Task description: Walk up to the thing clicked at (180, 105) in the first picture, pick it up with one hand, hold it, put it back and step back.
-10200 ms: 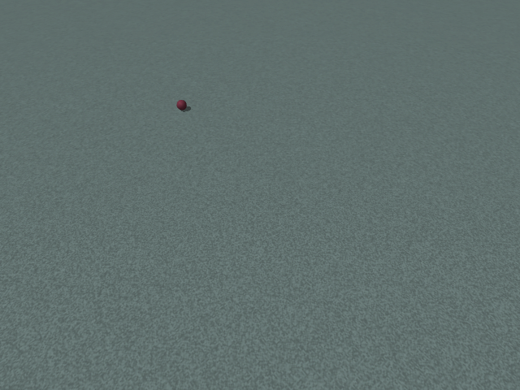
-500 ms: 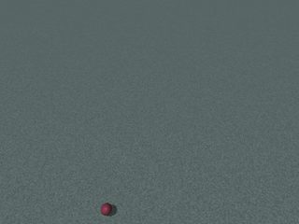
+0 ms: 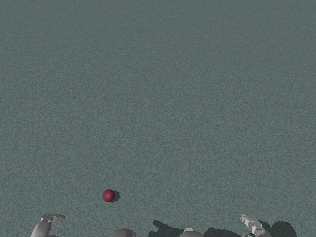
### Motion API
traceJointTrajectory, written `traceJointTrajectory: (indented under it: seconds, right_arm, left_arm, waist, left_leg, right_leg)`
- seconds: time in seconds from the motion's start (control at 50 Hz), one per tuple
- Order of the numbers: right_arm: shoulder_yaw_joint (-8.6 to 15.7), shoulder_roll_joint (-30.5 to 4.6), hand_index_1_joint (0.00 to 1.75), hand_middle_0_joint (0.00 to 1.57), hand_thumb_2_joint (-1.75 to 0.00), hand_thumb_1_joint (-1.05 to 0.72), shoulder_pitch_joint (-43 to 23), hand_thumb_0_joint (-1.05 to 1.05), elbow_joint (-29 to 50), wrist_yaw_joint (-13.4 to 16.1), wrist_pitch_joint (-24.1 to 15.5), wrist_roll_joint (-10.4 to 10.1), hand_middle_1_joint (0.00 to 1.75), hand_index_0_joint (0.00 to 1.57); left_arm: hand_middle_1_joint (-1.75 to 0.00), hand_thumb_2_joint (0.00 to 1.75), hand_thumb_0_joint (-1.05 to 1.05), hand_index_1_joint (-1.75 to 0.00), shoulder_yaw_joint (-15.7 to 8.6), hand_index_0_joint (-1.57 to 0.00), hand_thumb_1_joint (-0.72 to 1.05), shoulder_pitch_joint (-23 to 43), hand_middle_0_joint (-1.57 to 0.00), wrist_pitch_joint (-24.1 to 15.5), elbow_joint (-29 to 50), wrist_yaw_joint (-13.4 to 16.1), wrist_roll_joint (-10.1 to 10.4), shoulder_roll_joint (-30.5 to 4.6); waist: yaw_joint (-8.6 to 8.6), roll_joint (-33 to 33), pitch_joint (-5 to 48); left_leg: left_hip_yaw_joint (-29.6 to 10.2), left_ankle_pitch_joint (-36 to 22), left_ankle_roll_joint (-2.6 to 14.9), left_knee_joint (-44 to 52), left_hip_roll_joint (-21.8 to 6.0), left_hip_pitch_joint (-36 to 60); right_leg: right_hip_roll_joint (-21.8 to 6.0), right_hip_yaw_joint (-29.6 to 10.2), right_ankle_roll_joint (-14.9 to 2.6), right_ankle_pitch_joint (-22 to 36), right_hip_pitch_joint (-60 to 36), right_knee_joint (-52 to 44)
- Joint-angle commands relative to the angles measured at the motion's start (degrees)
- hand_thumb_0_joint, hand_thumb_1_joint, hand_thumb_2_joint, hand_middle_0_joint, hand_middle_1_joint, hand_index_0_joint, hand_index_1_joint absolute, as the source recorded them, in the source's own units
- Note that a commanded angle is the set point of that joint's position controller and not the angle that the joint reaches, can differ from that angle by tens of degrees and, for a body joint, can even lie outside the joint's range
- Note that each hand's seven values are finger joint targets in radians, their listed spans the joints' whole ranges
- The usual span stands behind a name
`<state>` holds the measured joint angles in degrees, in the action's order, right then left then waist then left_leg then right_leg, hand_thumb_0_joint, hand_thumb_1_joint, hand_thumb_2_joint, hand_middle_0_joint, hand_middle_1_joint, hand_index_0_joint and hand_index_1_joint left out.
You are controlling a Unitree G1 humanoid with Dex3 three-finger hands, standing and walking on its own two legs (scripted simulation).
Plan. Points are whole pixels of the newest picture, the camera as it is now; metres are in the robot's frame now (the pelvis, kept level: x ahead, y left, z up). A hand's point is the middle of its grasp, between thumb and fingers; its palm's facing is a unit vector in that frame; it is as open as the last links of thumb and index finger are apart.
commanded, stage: rise first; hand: left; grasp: from above
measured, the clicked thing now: (108, 195) +0.38 +0.25 -0.69
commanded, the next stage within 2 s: none
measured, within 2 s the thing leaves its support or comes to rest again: neither
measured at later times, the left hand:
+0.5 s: hand out of the picture +0.14 +0.28 -0.25, palm faces -0.31 -0.76 -0.57, open 14.1 cm
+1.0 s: hand (82, 215) +0.25 +0.31 -0.44, palm faces -0.48 -0.30 -0.83, open 14.1 cm
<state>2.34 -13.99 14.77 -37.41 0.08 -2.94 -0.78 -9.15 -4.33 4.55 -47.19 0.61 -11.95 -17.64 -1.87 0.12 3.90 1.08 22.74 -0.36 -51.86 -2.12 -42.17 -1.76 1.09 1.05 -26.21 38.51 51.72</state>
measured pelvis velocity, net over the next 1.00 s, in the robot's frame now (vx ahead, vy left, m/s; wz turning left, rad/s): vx -0.08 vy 0.00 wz -0.08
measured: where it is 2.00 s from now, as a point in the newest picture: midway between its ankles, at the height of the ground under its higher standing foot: outside the picture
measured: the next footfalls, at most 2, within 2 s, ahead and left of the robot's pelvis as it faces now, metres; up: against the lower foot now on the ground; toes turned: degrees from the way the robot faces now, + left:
none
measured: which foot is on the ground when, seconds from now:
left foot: down 0.00-1.00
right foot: down 0.00-1.00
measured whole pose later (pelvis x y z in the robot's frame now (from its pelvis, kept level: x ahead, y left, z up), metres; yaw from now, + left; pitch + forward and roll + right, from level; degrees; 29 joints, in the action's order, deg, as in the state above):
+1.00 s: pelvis -0.08 +0.00 -0.30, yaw -5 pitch +34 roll -5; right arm 4.0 -15.4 4.1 -42.0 -4.2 -5.3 2.1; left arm -9.8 21.7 -12.0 -48.4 8.2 -49.9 -32.8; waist -0.2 0.8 6.8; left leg -4.9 35.5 -0.3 -119.4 -3.9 -118.2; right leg 0.3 2.9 0.8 -40.9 112.2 119.0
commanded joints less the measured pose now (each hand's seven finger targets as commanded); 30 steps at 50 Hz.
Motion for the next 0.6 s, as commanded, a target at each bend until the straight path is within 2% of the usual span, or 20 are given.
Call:
traceJointTrajectory:
  seconds: [0.0,0.06,0.08,0.12,0.14,0.16,0.24,0.28,0.34,0.38,0.4,0.46,0.48,0.52,0.58]
  right_arm:
    - [3.53,-8.41,0.30,0.20,-0.89,-0.86,-1.27,0.00,9.29,1.26,-3.83,-0.04,0.30,0.20]
    - [3.71,-8.39,0.30,0.20,-0.89,-0.86,-1.53,0.00,9.79,1.42,-4.41,0.15,0.30,0.20]
    - [3.68,-8.23,0.30,0.20,-0.89,-0.86,-1.75,0.00,10.20,1.39,-4.69,0.12,0.30,0.20]
    - [3.74,-8.25,0.30,0.20,-0.89,-0.87,-2.55,0.00,10.59,1.38,-5.04,0.16,0.30,0.20]
    - [3.59,-8.14,0.30,0.20,-0.90,-0.88,-2.64,0.00,11.07,1.36,-5.30,0.14,0.30,0.20]
    - [3.65,-8.28,0.30,0.20,-0.89,-0.87,-2.91,0.00,11.20,1.33,-5.43,0.18,0.30,0.20]
    - [3.51,-8.20,0.30,0.20,-0.89,-0.87,-4.59,0.00,12.22,1.00,-6.21,0.30,0.30,0.20]
    - [3.30,-7.81,0.30,0.20,-0.90,-0.88,-4.97,0.00,12.97,0.79,-6.62,0.18,0.30,0.20]
    - [3.36,-8.34,0.30,0.20,-0.89,-0.88,-5.93,0.00,12.83,0.39,-7.15,0.20,0.30,0.20]
    - [3.49,-8.70,0.30,0.20,-0.89,-0.85,-6.23,0.00,12.20,-0.01,-7.72,0.27,0.30,0.20]
    - [3.67,-8.95,0.30,0.20,-0.89,-0.85,-5.97,0.00,10.89,-0.24,-7.86,0.40,0.30,0.20]
    - [3.94,-9.81,0.30,0.20,-0.88,-0.82,-7.36,0.00,10.52,-1.12,-8.59,0.56,0.30,0.20]
    - [4.12,-9.81,0.30,0.20,-0.88,-0.83,-7.86,0.00,10.82,-1.29,-8.89,0.52,0.30,0.20]
    - [4.43,-10.47,0.30,0.20,-0.88,-0.83,-7.93,0.00,9.60,-1.49,-9.23,0.56,0.30,0.20]
    - [4.70,-11.17,0.30,0.20,-0.89,-0.85,-8.43,0.00,8.22,-1.95,-9.16,0.64,0.30,0.20]
  left_arm:
    - [-1.04,1.02,0.00,-1.05,-3.30,-0.05,-0.56,-1.72,-0.06,-1.59,13.15,1.31,-1.84,-11.31]
    - [-1.04,1.01,0.00,-1.06,-3.66,-0.04,-0.54,-4.96,-0.06,-0.33,17.35,1.35,-2.76,-11.47]
    - [-1.05,1.01,0.00,-1.06,-3.04,-0.05,-0.55,-6.49,-0.06,0.11,18.52,1.26,-2.92,-10.74]
    - [-1.04,1.01,0.00,-1.05,-3.39,-0.05,-0.55,-7.47,-0.06,0.77,20.79,1.36,-3.76,-11.49]
    - [-1.05,1.00,0.00,-1.06,-2.33,-0.06,-0.56,-8.23,-0.07,1.15,22.51,1.20,-4.23,-10.75]
    - [-1.04,0.99,0.00,-1.05,-2.27,-0.06,-0.56,-8.58,-0.07,1.48,23.05,1.21,-4.41,-10.41]
    - [-1.05,0.98,0.00,-1.05,-2.97,-0.06,-0.54,-11.17,-0.07,2.35,26.47,1.39,-5.84,-11.25]
    - [-1.05,0.98,0.00,-1.06,-2.95,-0.06,-0.56,-12.75,-0.07,2.50,27.98,1.56,-6.60,-10.94]
    - [-1.07,0.97,0.00,-1.07,-2.22,-0.06,-0.54,-8.88,-0.06,1.86,28.84,1.53,-8.37,-12.01]
    - [-1.06,0.98,0.00,-1.06,-1.78,-0.05,-0.53,-5.76,-0.05,0.51,26.24,1.70,-10.53,-12.19]
    - [-1.05,0.98,0.00,-1.06,-2.24,-0.05,-0.54,-5.62,-0.05,-0.45,24.98,1.73,-11.52,-13.04]
    - [-1.06,0.99,0.00,-1.06,-2.59,-0.03,-0.50,-0.78,-0.03,-4.12,22.03,2.41,-15.57,-15.11]
    - [-1.06,0.99,0.00,-1.06,-1.73,-0.04,-0.51,0.73,-0.04,-5.72,22.46,2.65,-16.91,-14.77]
    - [-1.05,1.00,0.00,-1.06,-1.86,-0.04,-0.52,4.32,-0.04,-8.68,20.83,3.60,-19.74,-16.42]
    - [-1.05,1.02,0.00,-1.06,-3.50,-0.04,-0.56,7.99,-0.05,-11.83,18.35,5.50,-23.18,-19.98]
  waist:
    - [1.20,2.21,14.05]
    - [0.95,3.06,15.86]
    - [0.99,2.65,16.71]
    - [1.04,2.75,17.58]
    - [0.66,2.62,18.59]
    - [0.11,2.55,18.05]
    - [1.07,3.58,18.26]
    - [1.18,2.64,19.96]
    - [0.13,3.52,20.74]
    - [-0.52,3.06,19.92]
    - [0.26,4.37,20.69]
    - [0.57,4.66,22.72]
    - [0.69,4.98,24.36]
    - [0.46,6.03,27.77]
    - [1.68,6.44,31.43]
  left_leg:
    - [-0.75,-9.86,0.71,-0.29,1.35,5.75]
    - [-1.28,-8.97,0.74,-2.57,1.03,4.04]
    - [-1.33,-9.69,0.85,-3.50,1.03,3.56]
    - [-1.40,-11.38,1.04,-5.82,0.99,1.93]
    - [-1.50,-12.15,1.20,-7.09,0.87,1.80]
    - [-1.62,-11.46,1.21,-7.98,0.88,0.43]
    - [-1.90,-7.80,1.07,-10.66,0.89,-4.00]
    - [-2.10,-8.44,1.28,-12.83,1.09,-5.66]
    - [-2.77,-9.63,1.37,-16.81,0.80,-8.70]
    - [-3.26,-7.16,1.29,-19.69,0.80,-12.56]
    - [-3.69,-7.88,1.09,-21.12,0.63,-13.67]
    - [-4.32,-3.74,0.95,-25.55,0.79,-19.13]
    - [-4.11,-2.96,0.94,-27.11,0.91,-20.09]
    - [-4.50,-3.12,0.90,-30.69,0.71,-21.85]
    - [-4.50,-3.13,0.86,-35.20,0.64,-25.41]
  right_leg:
    - [2.19,0.77,-2.12,10.44,2.43,-0.61]
    - [2.35,0.88,-2.17,9.29,5.12,1.77]
    - [2.37,0.86,-2.15,9.82,5.41,2.47]
    - [2.32,0.87,-2.08,11.09,6.91,4.35]
    - [2.39,0.84,-1.98,11.76,7.99,5.28]
    - [2.41,0.95,-1.98,11.27,9.08,6.10]
    - [2.37,1.21,-2.14,7.85,13.29,9.59]
    - [2.42,1.33,-2.06,8.45,14.07,11.38]
    - [2.49,1.36,-2.09,8.73,19.57,15.72]
    - [2.47,1.42,-2.16,6.44,24.29,19.07]
    - [2.39,1.42,-2.34,6.24,26.82,21.44]
    - [2.38,1.38,-2.46,2.93,33.39,26.87]
    - [2.47,1.24,-2.47,2.56,35.14,28.34]
    - [2.55,1.27,-2.48,2.70,39.51,31.97]
    - [2.81,1.38,-2.59,2.42,44.04,36.54]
